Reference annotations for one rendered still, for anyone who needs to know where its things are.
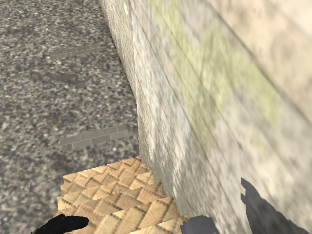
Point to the stairs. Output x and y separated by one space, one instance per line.
119 198

